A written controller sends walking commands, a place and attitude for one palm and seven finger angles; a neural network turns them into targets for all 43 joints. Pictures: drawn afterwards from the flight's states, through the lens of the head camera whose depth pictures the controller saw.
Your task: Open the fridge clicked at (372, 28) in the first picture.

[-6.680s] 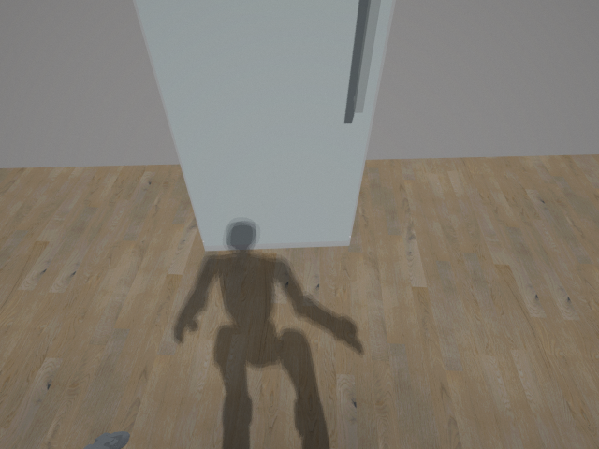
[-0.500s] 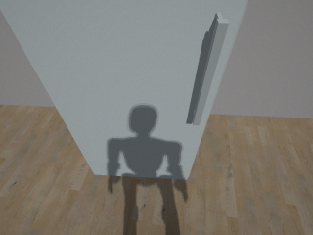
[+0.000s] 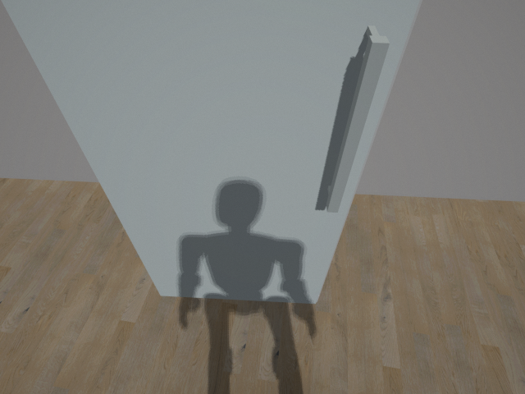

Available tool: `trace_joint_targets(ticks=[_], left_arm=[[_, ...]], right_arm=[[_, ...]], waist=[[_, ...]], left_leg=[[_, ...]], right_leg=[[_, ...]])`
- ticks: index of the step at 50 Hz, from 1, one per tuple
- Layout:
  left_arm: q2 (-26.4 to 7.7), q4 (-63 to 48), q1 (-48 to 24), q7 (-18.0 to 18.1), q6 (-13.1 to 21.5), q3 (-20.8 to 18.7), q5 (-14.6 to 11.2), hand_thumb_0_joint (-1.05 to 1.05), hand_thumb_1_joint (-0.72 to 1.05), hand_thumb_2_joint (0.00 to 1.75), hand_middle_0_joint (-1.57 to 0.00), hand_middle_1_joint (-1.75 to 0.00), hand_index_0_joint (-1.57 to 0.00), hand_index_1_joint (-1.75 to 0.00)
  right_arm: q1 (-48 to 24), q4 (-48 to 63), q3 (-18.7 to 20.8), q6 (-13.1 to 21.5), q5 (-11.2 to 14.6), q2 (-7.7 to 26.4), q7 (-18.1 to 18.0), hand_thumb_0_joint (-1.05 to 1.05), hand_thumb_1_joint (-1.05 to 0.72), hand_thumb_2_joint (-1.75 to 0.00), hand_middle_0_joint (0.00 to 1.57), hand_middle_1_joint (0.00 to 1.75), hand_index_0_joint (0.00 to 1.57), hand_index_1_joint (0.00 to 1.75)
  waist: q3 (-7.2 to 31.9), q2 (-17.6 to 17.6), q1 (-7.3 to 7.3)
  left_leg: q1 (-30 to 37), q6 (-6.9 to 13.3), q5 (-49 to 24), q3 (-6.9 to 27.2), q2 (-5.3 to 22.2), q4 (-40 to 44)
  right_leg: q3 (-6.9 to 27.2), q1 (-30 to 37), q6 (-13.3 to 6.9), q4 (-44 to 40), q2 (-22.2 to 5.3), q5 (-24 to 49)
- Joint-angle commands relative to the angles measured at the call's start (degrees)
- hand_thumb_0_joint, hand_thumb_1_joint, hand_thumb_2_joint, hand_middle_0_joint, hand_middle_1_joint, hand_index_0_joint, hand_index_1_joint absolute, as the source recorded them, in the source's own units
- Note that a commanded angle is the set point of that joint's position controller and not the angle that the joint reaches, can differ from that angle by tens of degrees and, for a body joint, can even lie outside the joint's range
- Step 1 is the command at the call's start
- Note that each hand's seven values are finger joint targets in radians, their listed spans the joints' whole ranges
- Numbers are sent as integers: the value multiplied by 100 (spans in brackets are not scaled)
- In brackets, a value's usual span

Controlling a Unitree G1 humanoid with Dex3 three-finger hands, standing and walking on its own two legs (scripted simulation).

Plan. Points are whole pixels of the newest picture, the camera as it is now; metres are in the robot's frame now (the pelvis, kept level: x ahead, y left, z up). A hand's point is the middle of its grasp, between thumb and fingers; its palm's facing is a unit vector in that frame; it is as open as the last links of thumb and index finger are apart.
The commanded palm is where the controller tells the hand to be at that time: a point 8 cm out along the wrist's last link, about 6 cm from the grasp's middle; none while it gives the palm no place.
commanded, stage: raise the hand to about handle height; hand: right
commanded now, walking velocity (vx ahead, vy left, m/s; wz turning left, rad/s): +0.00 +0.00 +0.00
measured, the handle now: (348, 136) +0.52 -0.12 +0.13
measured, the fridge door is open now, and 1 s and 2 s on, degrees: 0 0 0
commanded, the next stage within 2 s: none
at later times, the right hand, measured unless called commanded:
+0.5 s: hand out of the picture +0.13 -0.21 -0.04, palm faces +0.07 +1.00 +0.03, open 8.5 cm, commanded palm +0.12 -0.26 -0.02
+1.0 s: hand (468, 361) +0.18 -0.25 +0.03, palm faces +0.04 +1.00 -0.05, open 11.6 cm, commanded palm +0.15 -0.30 +0.05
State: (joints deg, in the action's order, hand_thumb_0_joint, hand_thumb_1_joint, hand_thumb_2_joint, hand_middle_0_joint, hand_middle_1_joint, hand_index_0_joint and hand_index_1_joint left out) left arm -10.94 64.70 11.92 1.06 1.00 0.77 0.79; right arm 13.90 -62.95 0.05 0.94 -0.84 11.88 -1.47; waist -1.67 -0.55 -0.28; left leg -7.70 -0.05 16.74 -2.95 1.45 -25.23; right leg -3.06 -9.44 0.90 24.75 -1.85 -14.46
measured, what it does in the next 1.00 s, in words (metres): stands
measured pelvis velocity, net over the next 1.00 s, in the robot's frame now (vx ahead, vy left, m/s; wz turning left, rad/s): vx -0.04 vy -0.02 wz -0.02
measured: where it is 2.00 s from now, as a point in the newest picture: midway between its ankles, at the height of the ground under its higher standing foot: outside the picture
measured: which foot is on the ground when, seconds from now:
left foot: down 0.00-1.00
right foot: down 0.00-1.00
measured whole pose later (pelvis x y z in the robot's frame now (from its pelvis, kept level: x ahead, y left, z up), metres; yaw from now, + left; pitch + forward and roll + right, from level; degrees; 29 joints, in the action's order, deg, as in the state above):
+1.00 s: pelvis -0.04 -0.02 -0.04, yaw -1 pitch +6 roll +2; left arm -14.0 34.0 17.5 4.2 15.0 2.2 -2.4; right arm 17.4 -1.6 16.7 13.9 19.2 17.4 19.9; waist 4.3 1.8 0.0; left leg -29.4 -1.1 23.2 -4.4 1.8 -46.6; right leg -0.5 -33.9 -0.8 50.2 -2.4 -22.6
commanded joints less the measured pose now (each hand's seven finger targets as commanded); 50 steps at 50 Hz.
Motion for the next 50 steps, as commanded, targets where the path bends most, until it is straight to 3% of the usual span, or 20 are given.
trace_joint_targets(ticks=[1,3,4,5,6,7,8,10,12,14,16,18,21,23,26,30,36,41,44,50], left_arm=[[-727,-231,125,55,85,-155,-4,0,90,90,-20,-30,-20,-30],[-750,-222,121,55,89,-154,-1,0,90,90,-20,-30,-20,-30],[-679,-609,-136,15,94,-177,-62,0,90,90,-20,-30,-20,-30],[-1446,-2431,60,250,913,-338,-345,0,90,90,-20,-30,-20,-30],[-909,-2324,-244,499,1321,-168,-302,0,90,90,-20,-30,-20,-30],[-733,-2460,-190,456,1540,-230,-244,0,90,90,-20,-30,-20,-30],[-855,-2306,-39,418,1606,-314,-319,0,90,90,-20,-30,-20,-30],[-1034,-2628,-142,373,1645,-532,-179,0,90,90,-20,-30,-20,-30],[-943,-2940,-306,208,1652,-594,-148,0,90,90,-20,-30,-20,-30],[-985,-3255,-498,40,1677,-657,-143,0,90,90,-20,-30,-20,-30],[-1082,-3621,-533,-72,1701,-700,-218,0,90,90,-20,-30,-20,-30],[-1114,-4095,-632,-11,1650,-692,-287,0,90,90,-20,-30,-20,-30],[-1064,-4415,-496,154,1572,-589,-312,0,90,90,-20,-30,-20,-30],[-976,-4411,-268,215,1575,-553,-284,0,90,90,-20,-30,-20,-30],[-1029,-4219,-65,333,1596,-431,-223,0,90,90,-20,-30,-20,-30],[-1065,-4018,-45,423,1683,-373,-284,0,90,90,-20,-30,-20,-30],[-1011,-4108,-256,443,1637,-272,-328,0,90,90,-20,-30,-20,-30],[-1006,-4120,-226,363,1699,-239,-295,0,90,90,-20,-30,-20,-30],[-1059,-4096,-104,351,1740,-224,-329,0,90,90,-20,-30,-20,-30],[-1128,-4056,-35,433,1799,-189,-363,0,90,90,-20,-30,-20,-30]], right_arm=[[248,216,133,78,-5,759,-27,0,-90,-90,20,30,20,30],[248,211,135,85,1,785,-27,0,-90,-90,20,30,20,30],[731,43,76,145,-32,506,-287,0,-90,-90,20,30,20,30],[-3747,8656,1297,1430,1053,2169,-206,0,-88,-89,20,32,20,32],[-2355,8165,1675,1424,721,2530,-454,0,-85,-88,20,33,20,33],[519,6887,452,781,892,343,-349,0,-83,-87,21,34,21,34],[470,6347,555,648,1040,33,-314,0,-81,-86,21,36,21,36],[512,5754,1096,1265,1123,361,15,0,-76,-84,21,39,21,39],[1876,4731,1151,2080,1332,-94,729,0,-71,-82,21,42,21,42],[2064,4660,1126,3005,1580,-125,1564,0,-67,-80,22,45,22,45],[1943,4533,1631,3556,1720,544,2398,0,-62,-78,22,48,22,48],[1496,5270,2013,3357,2028,937,2724,0,-57,-76,22,51,22,51],[520,6456,2046,2965,2346,1037,2585,0,-50,-73,23,55,23,55],[77,7461,1901,3017,2219,1025,2290,0,-46,-71,23,58,23,58],[-653,8021,1466,3106,1943,1013,2042,0,-39,-68,24,63,24,63],[-259,7521,1458,2732,1837,1118,2199,0,-29,-64,24,69,24,69],[247,6975,2194,1725,2136,1496,2307,0,-15,-58,25,78,25,78],[260,7167,2252,1681,2226,1385,2109,0,-4,-53,26,86,26,86],[-41,7262,2011,1720,2132,1289,2110,0,3,-50,27,90,27,90],[-507,7268,2223,1552,2129,1626,2188,0,17,-44,28,99,28,99]], waist=[[23,-33,-36],[70,-5,-30],[-256,5,-112],[2463,1010,459],[1997,1489,114],[1740,1474,16],[1142,741,240],[228,-503,276],[242,-1131,-164],[532,-1167,-286],[845,-623,-336],[1527,-378,-392],[1525,-120,-217],[1800,375,-41],[1476,385,330],[1482,602,301],[1663,417,-151],[1529,262,-188],[1345,317,-27],[1327,360,-45]], left_leg=[[-147,183,-1515,512,550,410],[-142,187,-1575,515,569,400],[-359,12,-3511,895,884,392],[179,222,-3167,242,255,-215],[-220,220,-2071,211,-9,-425],[-533,176,-1200,-247,-100,-565],[-917,87,-1115,-305,-89,-472],[-1773,13,-744,-393,-133,-553],[-2124,53,-494,-366,-157,-1169],[-2494,83,-268,-168,-109,-1781],[-2516,164,-147,251,35,-2090],[-2319,91,312,508,99,-2038],[-2687,25,1395,668,11,-1872],[-2759,25,1251,692,-18,-1841],[-3104,86,812,393,-191,-2065],[-2993,92,604,234,-208,-1949],[-2175,108,359,72,-215,-1678],[-2022,92,51,-98,-268,-1615],[-2216,67,254,-158,-269,-1510],[-1995,83,215,-171,-258,-1330]], right_leg=[[402,49,-204,-324,-455,1267],[392,69,-194,-322,-458,1309],[88,-358,-36,889,-468,1407],[202,1016,-222,59,194,2159],[1,1375,-204,103,49,2311],[139,1023,-183,40,-81,2731],[271,505,-141,300,8,2320],[287,-744,-116,790,129,1048],[221,-1752,-14,1302,219,607],[157,-2510,29,1920,262,188],[112,-2911,26,2432,319,22],[-27,-3023,-72,2615,384,-182],[108,-3014,-155,2697,309,-643],[174,-2678,-216,2749,226,-563],[407,-2571,-274,2744,99,-509],[481,-2419,-262,2550,100,-480],[513,-2216,-202,2031,124,-176],[506,-2036,-175,1783,126,52],[514,-1852,-174,1626,103,-184],[561,-1553,-174,1347,98,-205]])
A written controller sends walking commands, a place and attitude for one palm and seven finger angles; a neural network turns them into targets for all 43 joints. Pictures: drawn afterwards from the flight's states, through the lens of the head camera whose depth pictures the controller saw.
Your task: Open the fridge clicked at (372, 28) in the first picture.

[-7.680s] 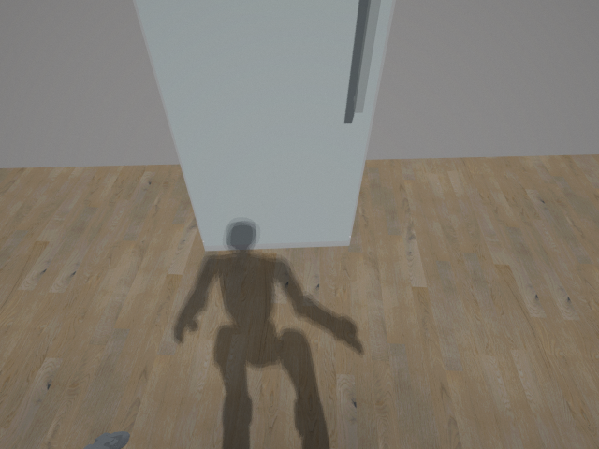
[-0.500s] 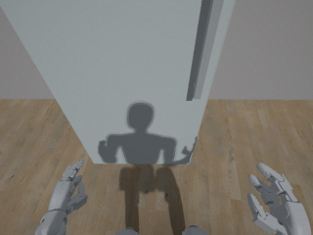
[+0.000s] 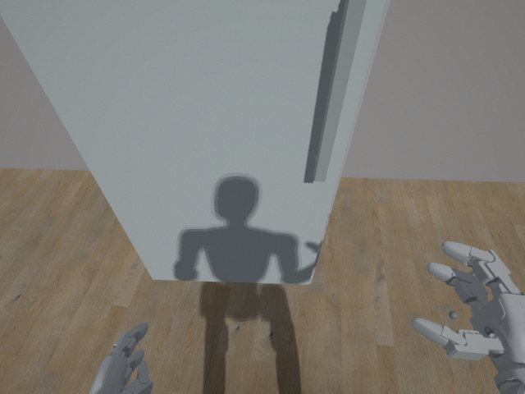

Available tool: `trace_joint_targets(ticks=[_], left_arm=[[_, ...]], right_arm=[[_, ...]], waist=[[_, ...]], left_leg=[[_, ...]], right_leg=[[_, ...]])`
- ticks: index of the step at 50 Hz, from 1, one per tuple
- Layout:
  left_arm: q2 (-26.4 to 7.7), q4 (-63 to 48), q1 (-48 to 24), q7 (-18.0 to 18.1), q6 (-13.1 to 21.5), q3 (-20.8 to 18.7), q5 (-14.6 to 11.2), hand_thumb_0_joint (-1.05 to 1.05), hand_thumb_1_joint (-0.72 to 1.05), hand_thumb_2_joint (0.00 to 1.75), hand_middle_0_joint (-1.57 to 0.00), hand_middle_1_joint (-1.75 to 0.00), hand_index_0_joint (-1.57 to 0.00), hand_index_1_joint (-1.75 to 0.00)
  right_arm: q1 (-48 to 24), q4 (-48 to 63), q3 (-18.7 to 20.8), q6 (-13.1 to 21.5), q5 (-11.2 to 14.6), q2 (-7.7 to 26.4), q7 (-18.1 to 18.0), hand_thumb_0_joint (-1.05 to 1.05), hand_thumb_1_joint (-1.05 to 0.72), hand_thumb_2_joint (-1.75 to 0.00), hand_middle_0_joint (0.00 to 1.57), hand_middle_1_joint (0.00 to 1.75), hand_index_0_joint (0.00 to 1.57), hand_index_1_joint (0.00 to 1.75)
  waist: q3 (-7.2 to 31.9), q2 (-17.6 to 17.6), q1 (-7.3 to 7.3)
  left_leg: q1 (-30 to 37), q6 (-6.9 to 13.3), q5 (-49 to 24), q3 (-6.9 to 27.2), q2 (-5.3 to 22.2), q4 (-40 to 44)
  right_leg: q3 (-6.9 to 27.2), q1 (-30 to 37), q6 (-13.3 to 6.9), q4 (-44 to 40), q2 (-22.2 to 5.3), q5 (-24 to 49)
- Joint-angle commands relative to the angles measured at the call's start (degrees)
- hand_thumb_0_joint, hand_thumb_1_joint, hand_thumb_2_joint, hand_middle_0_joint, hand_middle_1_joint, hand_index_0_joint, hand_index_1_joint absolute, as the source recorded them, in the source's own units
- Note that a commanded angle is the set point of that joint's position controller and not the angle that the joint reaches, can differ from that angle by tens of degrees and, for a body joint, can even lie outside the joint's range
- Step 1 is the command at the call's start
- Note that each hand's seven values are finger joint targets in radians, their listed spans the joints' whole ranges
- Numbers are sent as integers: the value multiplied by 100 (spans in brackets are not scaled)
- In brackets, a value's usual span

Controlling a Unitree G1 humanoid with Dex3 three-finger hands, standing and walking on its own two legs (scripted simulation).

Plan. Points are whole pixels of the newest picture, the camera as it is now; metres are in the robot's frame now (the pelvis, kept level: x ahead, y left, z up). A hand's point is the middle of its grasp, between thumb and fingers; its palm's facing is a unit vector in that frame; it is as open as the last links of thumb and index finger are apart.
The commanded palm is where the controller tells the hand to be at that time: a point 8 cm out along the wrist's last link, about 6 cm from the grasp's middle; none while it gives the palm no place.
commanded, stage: raise the hand to about handle height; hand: right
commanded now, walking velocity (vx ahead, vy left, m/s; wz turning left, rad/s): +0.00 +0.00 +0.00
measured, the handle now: (332, 98) +0.56 -0.09 +0.17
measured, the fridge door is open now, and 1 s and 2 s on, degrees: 0 0 0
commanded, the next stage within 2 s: move the hooked fingers beside the handle in 1.18 s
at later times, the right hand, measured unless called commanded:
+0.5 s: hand (500, 261) +0.26 -0.26 +0.15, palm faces +0.06 +1.00 -0.06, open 13.8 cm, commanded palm +0.24 -0.30 +0.16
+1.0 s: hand (490, 237) +0.29 -0.25 +0.16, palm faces +0.04 +1.00 -0.03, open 13.9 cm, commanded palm +0.25 -0.29 +0.18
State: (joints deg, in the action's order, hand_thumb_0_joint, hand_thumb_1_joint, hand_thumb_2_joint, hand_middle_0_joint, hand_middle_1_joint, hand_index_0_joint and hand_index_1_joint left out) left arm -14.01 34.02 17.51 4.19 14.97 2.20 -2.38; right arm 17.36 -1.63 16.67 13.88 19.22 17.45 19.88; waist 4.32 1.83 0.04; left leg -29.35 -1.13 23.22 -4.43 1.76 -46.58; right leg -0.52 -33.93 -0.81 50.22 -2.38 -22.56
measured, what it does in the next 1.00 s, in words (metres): stands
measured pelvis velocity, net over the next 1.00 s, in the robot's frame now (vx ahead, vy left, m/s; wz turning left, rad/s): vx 0.01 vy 0.03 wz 0.00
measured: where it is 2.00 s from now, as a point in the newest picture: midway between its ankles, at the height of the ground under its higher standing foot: outside the picture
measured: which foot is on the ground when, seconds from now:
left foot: down 0.00-1.00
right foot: down 0.00-1.00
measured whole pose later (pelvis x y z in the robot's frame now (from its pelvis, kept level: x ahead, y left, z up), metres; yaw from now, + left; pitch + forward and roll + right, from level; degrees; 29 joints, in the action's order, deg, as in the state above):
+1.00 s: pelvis +0.01 +0.03 +0.03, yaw +0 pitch +0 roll +1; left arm -16.0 34.4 15.2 6.6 13.7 3.0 -4.2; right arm -2.1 -13.2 26.0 -0.4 20.5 24.2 27.2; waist 1.3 2.5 -1.6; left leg -13.8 0.6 18.0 -4.5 0.4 -32.1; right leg -0.9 -17.1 1.2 33.8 -3.0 -16.3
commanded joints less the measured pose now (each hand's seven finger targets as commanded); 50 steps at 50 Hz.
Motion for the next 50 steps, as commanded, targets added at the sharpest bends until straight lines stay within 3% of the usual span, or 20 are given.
trace_joint_targets(ticks=[1,4,10,11,14,16,24,26,29,31,34,35,37,40,41,45,47,49,50], left_arm=[[-841,-975,-592,133,398,-322,-51,0,90,90,-20,-30,-20,-30],[-809,-964,-606,151,429,-301,-66,0,90,90,-20,-30,-20,-30],[-824,-952,-638,163,383,-261,-85,0,90,90,-20,-30,-20,-30],[-839,-937,-629,167,364,-247,-80,0,90,90,-20,-30,-20,-30],[-817,-957,-693,199,326,-214,-104,0,90,90,-20,-30,-20,-30],[-834,-945,-705,229,314,-200,-92,0,90,90,-20,-30,-20,-30],[-811,-892,-812,311,276,-133,-128,0,90,90,-20,-30,-20,-30],[-818,-870,-815,324,261,-117,-127,0,90,90,-20,-30,-20,-30],[-808,-862,-860,340,253,-99,-155,0,90,90,-20,-30,-20,-30],[-824,-851,-854,341,237,-97,-156,0,90,90,-20,-30,-20,-30],[-826,-860,-896,341,241,-104,-185,0,90,90,-20,-30,-20,-30],[-812,-861,-886,335,241,-101,-183,0,90,90,-20,-30,-20,-30],[-838,-854,-830,301,219,-122,-194,0,90,90,-20,-30,-20,-30],[-866,-907,-864,268,212,-162,-207,0,90,90,-20,-30,-20,-30],[-874,-908,-866,255,199,-159,-193,0,90,90,-20,-30,-20,-30],[-824,-957,-886,272,222,-180,-188,0,90,90,-20,-30,-20,-30],[-823,-929,-881,285,227,-170,-167,0,90,90,-20,-30,-20,-30],[-792,-911,-876,310,238,-169,-180,0,90,90,-20,-30,-20,-30],[-795,-893,-862,325,239,-166,-183,0,90,90,-20,-30,-20,-30]], right_arm=[[-1042,1213,656,238,135,1210,58,0,20,-43,28,100,28,100],[-1161,1381,673,139,130,1234,60,0,27,-40,28,105,28,105],[-1446,1116,788,-275,171,1344,191,0,41,-34,29,114,29,114],[-1506,1006,852,-372,182,1422,224,0,43,-33,29,115,29,115],[-1931,1010,868,-555,192,1482,306,0,50,-30,30,120,30,120],[-2130,918,1012,-639,198,1674,352,0,50,-30,30,120,30,120],[-2876,577,1203,-880,231,1965,583,0,50,-30,30,120,30,120],[-3010,396,1303,-940,246,2108,629,0,50,-30,30,120,30,120],[-3304,296,1364,-1008,254,2241,714,0,50,-30,30,120,30,120],[-3393,104,1481,-1058,296,2397,752,0,50,-30,30,120,30,120],[-3702,67,1531,-1106,290,2514,832,0,50,-30,30,120,30,120],[-3587,-85,1442,-1143,290,2395,861,0,50,-30,30,120,30,120],[-3262,-420,1365,-1236,336,2228,923,0,50,-30,30,120,30,120],[-3314,-317,1373,-1265,327,2279,950,0,50,-30,30,120,30,120],[-3305,-279,1447,-1258,346,2357,913,0,50,-30,30,120,30,120],[-3476,139,1611,-1067,310,2468,770,0,50,-30,30,120,30,120],[-3528,187,1693,-1018,303,2557,695,0,50,-30,30,120,30,120],[-3549,226,1596,-978,274,2448,682,0,50,-30,30,120,30,120],[-3542,202,1546,-980,260,2387,670,0,50,-30,30,120,30,120]], waist=[[730,199,-114],[857,496,-132],[704,484,-162],[613,332,-185],[601,511,-159],[604,322,-189],[601,371,-180],[576,195,-202],[585,406,-197],[530,35,-218],[660,376,-217],[592,362,-207],[500,-55,-214],[531,41,-229],[505,-93,-258],[761,217,-263],[702,116,-267],[670,446,-233],[634,446,-224]], left_leg=[[298,220,-489,-11,-300,829],[431,227,-825,-50,-293,897],[739,223,-1297,-86,-317,1109],[849,236,-1402,-81,-333,1172],[876,222,-1375,-68,-319,1304],[1028,231,-1440,-41,-334,1405],[1263,212,-1627,24,-292,1699],[1387,213,-1583,52,-292,1801],[1436,210,-1655,91,-263,1881],[1528,186,-1602,143,-255,1984],[1575,180,-1699,186,-222,2009],[1522,183,-1706,179,-221,2024],[1529,141,-1793,226,-206,2033],[1474,118,-1757,261,-183,2014],[1573,114,-1744,339,-156,2037],[1609,124,-1833,298,-179,1971],[1633,113,-1851,331,-178,1984],[1568,124,-1814,313,-187,2005],[1563,135,-1813,265,-200,2001]], right_leg=[[313,951,0,-1232,155,671],[323,1309,14,-1351,148,980],[302,1569,36,-1557,157,1362],[295,1554,26,-1577,160,1448],[281,1735,27,-1688,177,1387],[280,1794,5,-1734,179,1451],[226,2109,-30,-1931,215,1534],[222,2100,-44,-1979,222,1506],[196,2205,-50,-2043,249,1528],[185,2144,-70,-2060,239,1483],[152,2275,-73,-2094,275,1528],[141,2291,-76,-2102,275,1524],[104,2147,-85,-2066,262,1536],[75,2121,-85,-2036,280,1514],[59,2032,-79,-1988,264,1534],[29,2226,-90,-2009,281,1620],[27,2171,-94,-2012,266,1619],[7,2281,-87,-2047,275,1581],[17,2303,-82,-2075,273,1581]])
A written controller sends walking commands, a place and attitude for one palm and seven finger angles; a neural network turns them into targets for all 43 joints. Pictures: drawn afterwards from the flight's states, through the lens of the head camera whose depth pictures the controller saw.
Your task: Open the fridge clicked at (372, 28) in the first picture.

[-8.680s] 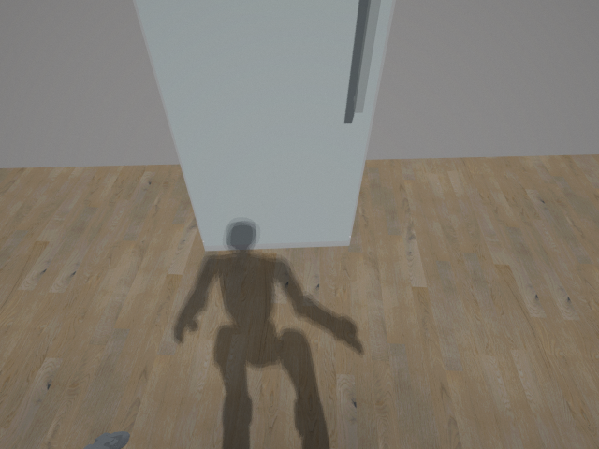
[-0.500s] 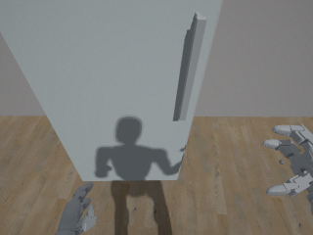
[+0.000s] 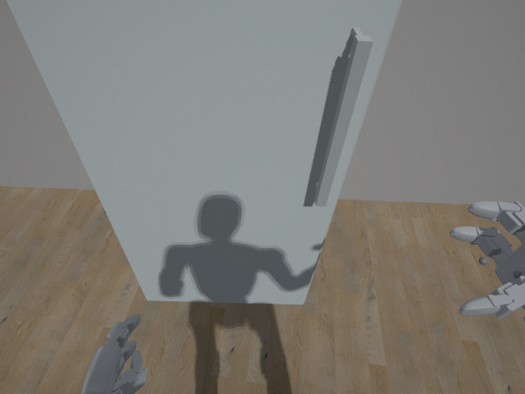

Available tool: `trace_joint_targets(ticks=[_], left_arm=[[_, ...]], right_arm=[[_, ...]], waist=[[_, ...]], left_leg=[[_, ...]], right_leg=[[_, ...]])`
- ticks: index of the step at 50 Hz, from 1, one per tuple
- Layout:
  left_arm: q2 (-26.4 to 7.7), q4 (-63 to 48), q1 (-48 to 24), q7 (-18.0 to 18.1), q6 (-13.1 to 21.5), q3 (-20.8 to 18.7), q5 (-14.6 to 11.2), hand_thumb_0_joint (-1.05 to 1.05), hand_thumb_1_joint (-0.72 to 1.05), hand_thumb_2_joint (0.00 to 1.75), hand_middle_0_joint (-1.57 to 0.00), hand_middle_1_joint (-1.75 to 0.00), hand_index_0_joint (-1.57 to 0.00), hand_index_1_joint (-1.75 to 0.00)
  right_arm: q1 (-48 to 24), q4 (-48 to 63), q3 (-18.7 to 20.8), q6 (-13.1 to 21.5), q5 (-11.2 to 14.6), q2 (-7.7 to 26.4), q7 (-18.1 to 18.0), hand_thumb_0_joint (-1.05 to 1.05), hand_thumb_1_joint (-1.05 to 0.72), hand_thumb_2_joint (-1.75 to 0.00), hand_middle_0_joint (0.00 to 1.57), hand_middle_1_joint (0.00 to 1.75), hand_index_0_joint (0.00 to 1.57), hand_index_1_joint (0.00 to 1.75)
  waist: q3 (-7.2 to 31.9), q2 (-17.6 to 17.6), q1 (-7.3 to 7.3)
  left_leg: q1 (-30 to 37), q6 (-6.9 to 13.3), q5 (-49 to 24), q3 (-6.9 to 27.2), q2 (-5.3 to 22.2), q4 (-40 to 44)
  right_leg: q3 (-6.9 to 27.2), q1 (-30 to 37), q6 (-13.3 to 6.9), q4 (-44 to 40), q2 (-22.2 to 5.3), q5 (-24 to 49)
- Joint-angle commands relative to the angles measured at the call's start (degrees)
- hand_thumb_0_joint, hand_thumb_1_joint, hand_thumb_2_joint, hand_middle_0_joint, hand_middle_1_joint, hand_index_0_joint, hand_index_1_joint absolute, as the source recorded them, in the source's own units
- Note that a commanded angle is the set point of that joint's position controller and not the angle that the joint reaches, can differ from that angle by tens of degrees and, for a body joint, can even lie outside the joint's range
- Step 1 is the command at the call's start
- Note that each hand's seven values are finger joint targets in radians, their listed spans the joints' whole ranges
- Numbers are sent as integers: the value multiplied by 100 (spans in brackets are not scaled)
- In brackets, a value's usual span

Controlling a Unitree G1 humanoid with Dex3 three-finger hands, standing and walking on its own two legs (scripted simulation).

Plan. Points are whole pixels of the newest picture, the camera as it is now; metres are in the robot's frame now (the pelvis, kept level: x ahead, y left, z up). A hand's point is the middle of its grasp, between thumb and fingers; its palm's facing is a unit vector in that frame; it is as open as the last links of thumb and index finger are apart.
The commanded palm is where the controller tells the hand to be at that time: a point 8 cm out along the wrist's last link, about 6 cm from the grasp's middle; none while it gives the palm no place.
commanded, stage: raise the hand to about handle height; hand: right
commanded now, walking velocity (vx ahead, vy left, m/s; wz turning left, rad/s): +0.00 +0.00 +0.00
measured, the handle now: (335, 131) +0.55 -0.12 +0.14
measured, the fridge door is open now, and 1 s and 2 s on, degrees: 0 0 0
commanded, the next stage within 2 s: move the hooked fingers beside the handle in 0.18 s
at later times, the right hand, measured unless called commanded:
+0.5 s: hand (476, 248) +0.29 -0.27 +0.14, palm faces +0.03 +1.00 +0.00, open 14.0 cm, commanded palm +0.27 -0.31 +0.14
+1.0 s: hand (425, 207) +0.36 -0.23 +0.13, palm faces +0.00 +1.00 +0.01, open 14.0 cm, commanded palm +0.34 -0.28 +0.14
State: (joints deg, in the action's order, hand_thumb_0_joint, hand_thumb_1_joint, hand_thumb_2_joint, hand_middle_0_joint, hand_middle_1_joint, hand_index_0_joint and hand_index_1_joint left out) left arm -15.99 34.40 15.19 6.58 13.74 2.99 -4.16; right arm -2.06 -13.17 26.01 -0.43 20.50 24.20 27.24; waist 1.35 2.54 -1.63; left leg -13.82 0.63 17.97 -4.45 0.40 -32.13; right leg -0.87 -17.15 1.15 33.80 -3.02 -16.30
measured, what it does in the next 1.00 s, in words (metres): stands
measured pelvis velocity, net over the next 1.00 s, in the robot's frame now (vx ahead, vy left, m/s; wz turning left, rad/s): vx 0.00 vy -0.01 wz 0.01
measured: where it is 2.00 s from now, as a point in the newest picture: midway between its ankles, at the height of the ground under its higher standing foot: outside the picture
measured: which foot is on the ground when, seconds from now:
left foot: down 0.00-1.00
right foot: down 0.00-1.00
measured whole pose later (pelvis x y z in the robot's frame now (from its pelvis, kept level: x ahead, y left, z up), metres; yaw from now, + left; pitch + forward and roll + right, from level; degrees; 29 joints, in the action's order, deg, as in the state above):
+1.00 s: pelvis +0.00 -0.01 +0.00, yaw +0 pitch +2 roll +1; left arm -15.0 36.7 15.8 6.2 9.1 3.0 -3.9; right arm -20.3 -26.1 17.9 -0.1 14.7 20.7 18.4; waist 1.6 1.7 0.3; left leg -15.8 -0.1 17.3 -3.7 1.3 -31.4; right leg -1.6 -18.8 0.3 32.7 -2.1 -15.7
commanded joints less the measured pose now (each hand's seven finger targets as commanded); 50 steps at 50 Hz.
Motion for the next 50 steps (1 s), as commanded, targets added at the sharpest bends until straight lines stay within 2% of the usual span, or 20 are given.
trace_joint_targets(ticks=[1,7,10,12,14,16,19,21,22,25,28,30,32,35,36,39,41,44,46,50], left_arm=[[-615,-929,-617,91,359,-245,11,0,90,90,-20,-30,-20,-30],[-630,-920,-633,90,336,-236,-8,0,90,90,-20,-30,-20,-30],[-625,-929,-635,92,325,-230,-17,0,90,90,-20,-30,-20,-30],[-639,-926,-631,85,319,-237,-6,0,90,90,-20,-30,-20,-30],[-618,-944,-629,82,314,-234,-3,0,90,90,-20,-30,-20,-30],[-607,-901,-637,91,295,-203,-11,0,90,90,-20,-30,-20,-30],[-602,-857,-612,135,302,-205,-24,0,90,90,-20,-30,-20,-30],[-635,-800,-571,158,274,-203,-11,0,90,90,-20,-30,-20,-30],[-632,-795,-620,162,275,-200,-22,0,90,90,-20,-30,-20,-30],[-579,-837,-645,144,283,-187,8,0,90,90,-20,-30,-20,-30],[-577,-798,-619,111,229,-186,13,0,90,90,-20,-30,-20,-30],[-573,-801,-646,102,193,-186,10,0,90,90,-20,-30,-20,-30],[-593,-795,-621,84,123,-189,15,0,90,90,-20,-30,-20,-30],[-584,-781,-591,82,52,-210,16,0,90,90,-20,-30,-20,-30],[-599,-770,-552,79,21,-218,24,0,90,90,-20,-30,-20,-30],[-579,-742,-531,72,-11,-231,9,0,90,90,-20,-30,-20,-30],[-624,-684,-437,75,-49,-251,20,0,90,90,-20,-30,-20,-30],[-607,-684,-425,47,-72,-273,27,0,90,90,-20,-30,-20,-30],[-643,-623,-351,37,-128,-296,41,0,90,90,-20,-30,-20,-30],[-645,-607,-310,15,-237,-313,31,0,90,90,-20,-30,-20,-30]], right_arm=[[-1556,1362,641,436,148,1764,-66,0,50,-30,30,120,30,120],[-1526,1172,557,308,165,1673,38,0,50,-30,30,120,30,120],[-1596,1184,471,292,154,1588,69,0,50,-30,30,120,30,120],[-1554,1153,520,297,178,1642,71,0,50,-30,30,120,30,120],[-1556,1183,574,307,169,1681,74,0,50,-30,30,120,30,120],[-1924,1169,217,315,159,1385,52,0,50,-30,30,120,30,120],[-2401,1069,-30,318,68,1228,-46,0,50,-30,30,120,30,120],[-2556,858,-25,316,19,1316,-138,0,50,-30,30,120,30,120],[-2853,917,-101,340,-51,1305,-178,0,50,-30,30,120,30,120],[-2747,1017,-157,349,-173,1203,-335,0,50,-30,30,120,30,120],[-2682,753,-106,287,-200,1198,-493,0,50,-30,30,120,30,120],[-2929,689,-165,247,-254,1158,-569,0,50,-30,30,120,30,120],[-2834,421,-56,185,-282,1238,-643,0,50,-30,30,120,30,120],[-3261,397,-182,200,-353,1163,-717,0,50,-30,30,120,30,120],[-3268,410,-173,240,-350,1197,-743,0,50,-30,30,120,30,120],[-3661,361,-465,308,-405,934,-740,0,50,-30,30,120,30,120],[-3750,216,-399,360,-421,1069,-783,0,50,-30,30,120,30,120],[-3826,177,-548,403,-453,866,-811,0,50,-30,30,120,30,120],[-3716,-71,-396,399,-447,1017,-867,0,50,-30,30,120,30,120],[-4017,-275,-314,404,-516,1137,-941,0,50,-30,30,120,30,120]], waist=[[952,172,-80],[933,92,-62],[935,250,-35],[926,-2,-46],[1054,161,-59],[848,124,39],[802,243,123],[773,-41,122],[852,165,154],[1159,448,31],[1078,46,12],[1021,216,27],[1001,-105,-9],[1111,128,66],[1185,-107,64],[1240,303,159],[1311,1,167],[1431,212,158],[1430,-175,134],[1425,-1,160]], left_leg=[[96,-58,-1330,295,-62,561],[58,-56,-1432,244,-75,545],[-22,-32,-1329,176,-105,544],[-5,-44,-1432,198,-104,541],[13,-26,-1418,177,-113,525],[-111,-17,-1262,163,-129,568],[-314,-10,-958,130,-138,607],[-287,-6,-791,152,-124,651],[-321,-3,-747,160,-112,638],[-151,54,-953,90,-99,535],[-80,42,-1076,72,-105,554],[-159,44,-971,80,-92,577],[-67,38,-1035,99,-81,587],[-121,40,-1109,118,-83,575],[-24,41,-1197,118,-87,555],[-176,45,-1335,142,-87,516],[-120,46,-1312,129,-98,503],[-139,55,-1501,136,-85,439],[-42,35,-1630,139,-91,426],[-86,27,-1698,184,-68,389]], right_leg=[[50,573,-282,-413,321,997],[83,572,-281,-451,327,1026],[111,643,-265,-491,334,974],[105,616,-284,-456,316,1044],[118,684,-271,-480,335,1049],[126,657,-268,-495,321,928],[192,731,-263,-558,317,679],[209,635,-270,-561,300,577],[215,687,-265,-585,312,541],[266,863,-228,-624,307,793],[251,743,-235,-655,285,869],[233,726,-221,-695,290,767],[203,597,-242,-694,279,814],[163,696,-234,-656,286,873],[152,675,-249,-615,260,980],[116,820,-245,-565,282,1063],[141,747,-255,-539,258,1077],[134,844,-252,-504,281,1224],[106,702,-277,-464,273,1295],[65,619,-275,-433,298,1269]])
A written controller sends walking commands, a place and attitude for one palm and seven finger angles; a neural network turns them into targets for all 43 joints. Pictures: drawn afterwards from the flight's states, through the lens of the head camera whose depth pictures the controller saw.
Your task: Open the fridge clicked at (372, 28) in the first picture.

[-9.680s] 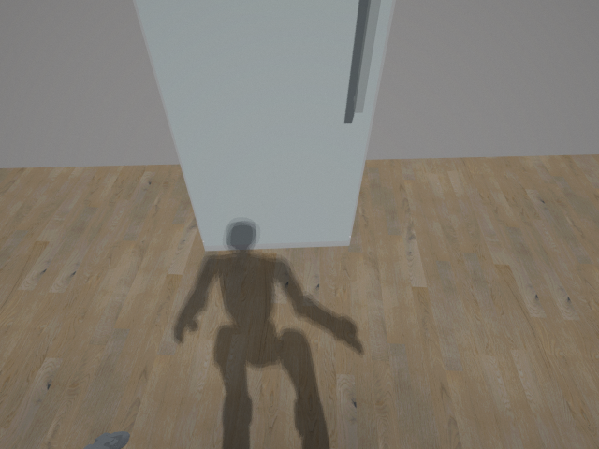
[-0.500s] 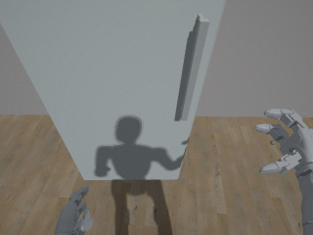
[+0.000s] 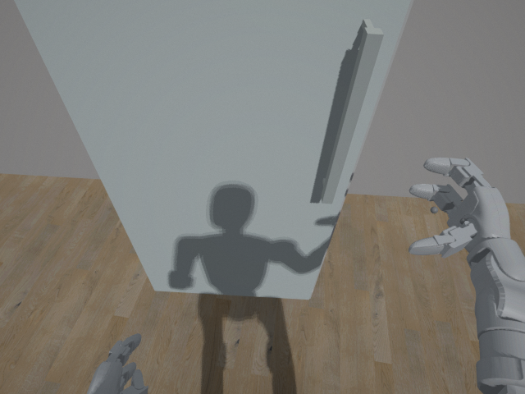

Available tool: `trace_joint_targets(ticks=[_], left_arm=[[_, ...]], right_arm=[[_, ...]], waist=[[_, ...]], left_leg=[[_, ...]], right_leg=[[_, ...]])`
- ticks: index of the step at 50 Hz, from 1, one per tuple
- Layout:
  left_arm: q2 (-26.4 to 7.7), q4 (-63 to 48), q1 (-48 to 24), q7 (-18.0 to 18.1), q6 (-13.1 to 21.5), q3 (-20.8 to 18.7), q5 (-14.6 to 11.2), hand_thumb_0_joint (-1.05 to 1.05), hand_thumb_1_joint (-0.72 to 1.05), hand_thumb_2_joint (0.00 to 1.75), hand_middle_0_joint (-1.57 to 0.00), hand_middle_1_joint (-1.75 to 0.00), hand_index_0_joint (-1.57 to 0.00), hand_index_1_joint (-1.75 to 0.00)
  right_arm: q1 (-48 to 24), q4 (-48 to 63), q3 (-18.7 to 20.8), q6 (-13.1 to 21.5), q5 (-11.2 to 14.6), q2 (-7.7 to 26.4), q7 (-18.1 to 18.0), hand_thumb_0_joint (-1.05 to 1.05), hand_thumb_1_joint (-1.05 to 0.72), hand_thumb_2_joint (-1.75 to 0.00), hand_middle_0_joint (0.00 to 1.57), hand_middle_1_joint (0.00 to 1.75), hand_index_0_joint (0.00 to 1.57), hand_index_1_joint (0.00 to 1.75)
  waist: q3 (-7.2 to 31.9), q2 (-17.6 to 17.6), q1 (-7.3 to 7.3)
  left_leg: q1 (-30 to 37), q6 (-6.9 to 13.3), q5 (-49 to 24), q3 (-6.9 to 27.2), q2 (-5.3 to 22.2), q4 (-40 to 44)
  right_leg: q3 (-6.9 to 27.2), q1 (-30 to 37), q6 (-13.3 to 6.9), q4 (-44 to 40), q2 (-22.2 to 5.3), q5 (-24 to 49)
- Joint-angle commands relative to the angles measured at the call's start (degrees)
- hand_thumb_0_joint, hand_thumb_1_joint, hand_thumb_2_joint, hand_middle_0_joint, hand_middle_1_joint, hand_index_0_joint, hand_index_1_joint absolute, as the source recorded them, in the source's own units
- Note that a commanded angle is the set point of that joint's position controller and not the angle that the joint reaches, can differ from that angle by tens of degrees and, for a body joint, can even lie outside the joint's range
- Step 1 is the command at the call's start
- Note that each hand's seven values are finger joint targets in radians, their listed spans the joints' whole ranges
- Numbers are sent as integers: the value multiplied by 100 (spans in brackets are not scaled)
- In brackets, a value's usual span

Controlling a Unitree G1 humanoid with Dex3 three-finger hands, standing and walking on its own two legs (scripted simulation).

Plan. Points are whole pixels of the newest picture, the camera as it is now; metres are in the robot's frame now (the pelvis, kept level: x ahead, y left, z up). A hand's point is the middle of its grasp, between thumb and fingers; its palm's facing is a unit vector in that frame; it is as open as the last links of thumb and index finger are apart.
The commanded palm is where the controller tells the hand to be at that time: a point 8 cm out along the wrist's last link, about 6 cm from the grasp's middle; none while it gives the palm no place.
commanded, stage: move the hooked fingers beside the handle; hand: right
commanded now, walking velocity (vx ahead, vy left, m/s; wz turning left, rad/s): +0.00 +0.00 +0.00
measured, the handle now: (343, 127) +0.55 -0.11 +0.13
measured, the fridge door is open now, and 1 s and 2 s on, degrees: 0 0 0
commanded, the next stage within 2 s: feel for the door with the fingertips in 1.68 s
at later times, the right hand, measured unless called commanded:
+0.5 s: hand (407, 183) +0.41 -0.19 +0.13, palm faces -0.01 +1.00 +0.02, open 14.0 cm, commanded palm +0.39 -0.24 +0.13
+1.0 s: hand (378, 157) +0.48 -0.16 +0.12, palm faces -0.01 +1.00 +0.02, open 14.0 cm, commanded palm +0.45 -0.22 +0.12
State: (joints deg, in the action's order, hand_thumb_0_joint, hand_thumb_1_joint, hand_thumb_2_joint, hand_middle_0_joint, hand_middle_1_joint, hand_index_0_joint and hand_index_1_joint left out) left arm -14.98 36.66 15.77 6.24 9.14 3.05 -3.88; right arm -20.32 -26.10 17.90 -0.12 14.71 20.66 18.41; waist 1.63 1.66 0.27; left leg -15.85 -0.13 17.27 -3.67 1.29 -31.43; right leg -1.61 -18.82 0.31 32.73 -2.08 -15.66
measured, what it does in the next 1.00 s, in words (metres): stands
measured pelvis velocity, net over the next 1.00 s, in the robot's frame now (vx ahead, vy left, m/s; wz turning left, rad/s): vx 0.00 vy -0.01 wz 0.03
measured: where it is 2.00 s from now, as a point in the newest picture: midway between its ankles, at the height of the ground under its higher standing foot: outside the picture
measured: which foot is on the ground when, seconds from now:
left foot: down 0.00-1.00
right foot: down 0.00-1.00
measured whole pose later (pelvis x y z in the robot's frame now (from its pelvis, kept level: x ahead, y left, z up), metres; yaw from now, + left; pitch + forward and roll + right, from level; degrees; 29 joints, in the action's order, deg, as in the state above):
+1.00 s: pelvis +0.00 -0.01 -0.01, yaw +1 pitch +10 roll +1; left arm -15.2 39.7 22.8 2.6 2.9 1.1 -1.7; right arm -50.5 -62.5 18.2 13.1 7.5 22.9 10.8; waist 3.4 0.9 6.4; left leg -28.9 -0.5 18.7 -2.5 0.8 -37.9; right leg -2.4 -31.8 -0.2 40.1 -2.9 -18.0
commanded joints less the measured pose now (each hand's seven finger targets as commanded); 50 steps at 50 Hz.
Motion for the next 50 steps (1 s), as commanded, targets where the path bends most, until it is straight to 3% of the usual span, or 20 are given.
trace_joint_targets(ticks=[1,4,6,9,11,15,20,22,27,31,32,35,36,38,39,41,44,46,48,50], left_arm=[[-767,-817,-331,42,185,-326,9,0,90,90,-20,-30,-20,-30],[-735,-834,-303,29,146,-343,11,0,90,90,-20,-30,-20,-30],[-747,-809,-243,13,116,-354,24,0,90,90,-20,-30,-20,-30],[-756,-807,-229,-5,68,-366,7,0,90,90,-20,-30,-20,-30],[-790,-750,-145,-13,11,-382,11,0,90,90,-20,-30,-20,-30],[-778,-754,-130,-15,-59,-373,-11,0,90,90,-20,-30,-20,-30],[-795,-631,20,-29,-87,-404,24,0,90,90,-20,-30,-20,-30],[-801,-616,70,-54,-116,-406,37,0,90,90,-20,-30,-20,-30],[-821,-561,214,-126,-214,-417,66,0,90,90,-20,-30,-20,-30],[-861,-501,407,-153,-296,-437,111,0,90,90,-20,-30,-20,-30],[-840,-527,384,-171,-292,-442,96,0,90,90,-20,-30,-20,-30],[-872,-412,552,-180,-343,-462,105,0,90,90,-20,-30,-20,-30],[-875,-401,613,-188,-358,-468,128,0,90,90,-20,-30,-20,-30],[-881,-392,654,-195,-378,-480,116,0,90,90,-20,-30,-20,-30],[-860,-375,680,-213,-377,-474,118,0,90,90,-20,-30,-20,-30],[-893,-275,838,-218,-386,-509,152,0,90,90,-20,-30,-20,-30],[-928,-168,955,-245,-402,-514,171,0,90,90,-20,-30,-20,-30],[-965,-163,1074,-261,-425,-537,213,0,90,90,-20,-30,-20,-30],[-929,-226,1087,-314,-435,-539,232,0,90,90,-20,-30,-20,-30],[-938,-289,1124,-346,-474,-560,244,0,90,90,-20,-30,-20,-30]], right_arm=[[-2179,917,563,393,60,1587,-76,0,50,-30,30,120,30,120],[-2615,1060,374,527,28,1412,-90,0,50,-30,30,120,30,120],[-2554,894,431,601,50,1458,-103,0,50,-30,30,120,30,120],[-2671,713,307,613,39,1337,-61,0,50,-30,30,120,30,120],[-2606,366,425,591,35,1461,-75,0,50,-30,30,120,30,120],[-3338,308,158,657,-54,1335,-102,0,50,-30,30,120,30,120],[-3898,-5,101,898,-125,1308,-255,0,50,-30,30,120,30,120],[-3881,-275,14,938,-150,1179,-311,0,50,-30,30,120,30,120],[-4271,-778,60,1066,-290,1281,-437,0,50,-30,30,120,30,120],[-4555,-1163,236,1252,-356,1535,-537,0,50,-30,30,120,30,120],[-4618,-1178,180,1305,-373,1449,-528,0,50,-30,30,120,30,120],[-5083,-1467,211,1433,-442,1586,-530,0,50,-30,30,120,30,120],[-5042,-1640,210,1469,-429,1548,-539,0,50,-30,30,120,30,120],[-5127,-1758,195,1524,-467,1535,-528,0,50,-30,30,120,30,120],[-5415,-1706,-65,1560,-492,1291,-513,0,50,-30,30,120,30,120],[-5652,-1930,-56,1622,-502,1273,-570,0,50,-30,30,120,30,120],[-5926,-2386,6,1610,-570,1338,-660,0,50,-30,30,120,30,120],[-5815,-2448,263,1692,-627,1642,-743,0,50,-30,30,120,30,120],[-5765,-2385,184,1754,-687,1486,-775,0,50,-30,30,120,30,120],[-5536,-2225,428,1845,-711,1757,-802,0,50,-30,30,120,30,120]], waist=[[1384,-132,-35],[1628,202,38],[1654,-59,19],[1606,58,66],[1462,-249,71],[1456,132,195],[1697,140,254],[1732,-132,272],[1800,24,264],[1864,-270,303],[1938,-2,305],[1886,30,414],[1878,-180,425],[1995,62,427],[1987,325,518],[1954,-56,619],[1871,137,677],[2121,-50,575],[2304,219,558],[2570,218,424]], left_leg=[[172,97,-1649,113,-160,319],[136,100,-1802,136,-160,251],[237,104,-1885,140,-171,229],[115,80,-1939,169,-160,201],[104,70,-1922,168,-160,212],[-146,88,-1666,168,-165,187],[-277,106,-1515,174,-188,134],[-260,87,-1566,166,-190,104],[-307,106,-1531,176,-183,28],[-262,91,-1513,193,-202,-16],[-312,93,-1597,224,-201,-36],[-497,93,-1510,204,-225,-74],[-433,87,-1520,214,-230,-66],[-514,97,-1546,222,-238,-106],[-696,105,-1477,191,-241,-125],[-824,105,-1360,143,-274,-139],[-1094,95,-1122,156,-277,-147],[-886,107,-1222,164,-278,-215],[-958,101,-1400,160,-286,-297],[-735,117,-1638,165,-300,-383]], right_leg=[[126,707,-209,-296,189,1226],[108,868,-204,-238,209,1338],[107,791,-220,-193,193,1398],[61,738,-216,-167,211,1321],[45,577,-238,-130,191,1282],[91,583,-212,-120,203,1106],[143,673,-210,-33,198,1049],[140,587,-231,-11,184,1078],[142,431,-214,31,195,1040],[142,245,-232,83,170,1008],[100,295,-226,104,182,1041],[134,240,-204,148,162,978],[131,151,-232,173,168,984],[114,201,-212,188,160,1011],[137,302,-191,196,158,1006],[231,296,-206,243,125,1031],[242,184,-177,262,121,794],[256,92,-189,303,131,932],[222,224,-169,347,126,1137],[203,244,-160,389,122,1381]])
